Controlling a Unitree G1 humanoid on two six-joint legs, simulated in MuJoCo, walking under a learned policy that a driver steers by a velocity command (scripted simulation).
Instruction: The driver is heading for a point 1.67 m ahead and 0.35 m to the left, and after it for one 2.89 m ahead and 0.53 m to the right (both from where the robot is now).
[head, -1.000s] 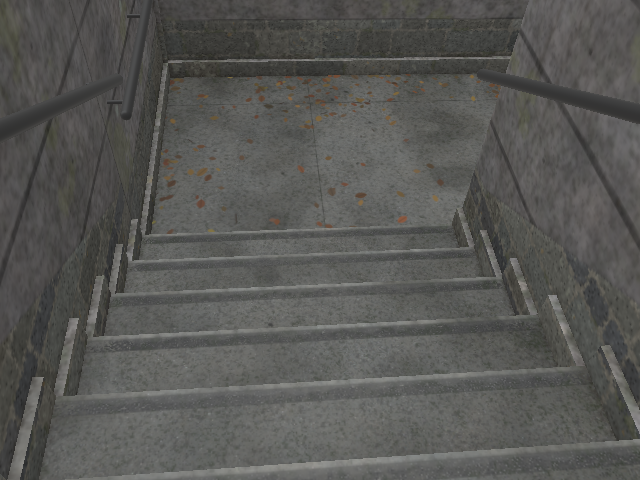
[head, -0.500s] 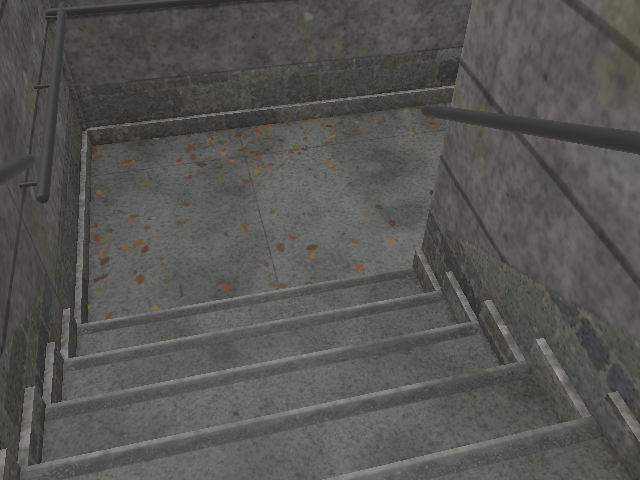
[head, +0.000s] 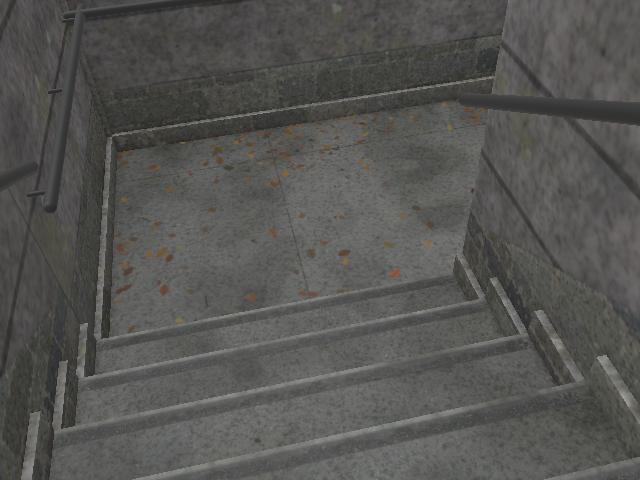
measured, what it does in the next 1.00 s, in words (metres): steps on the spot: left foot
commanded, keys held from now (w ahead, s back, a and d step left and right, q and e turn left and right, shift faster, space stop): no key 1.00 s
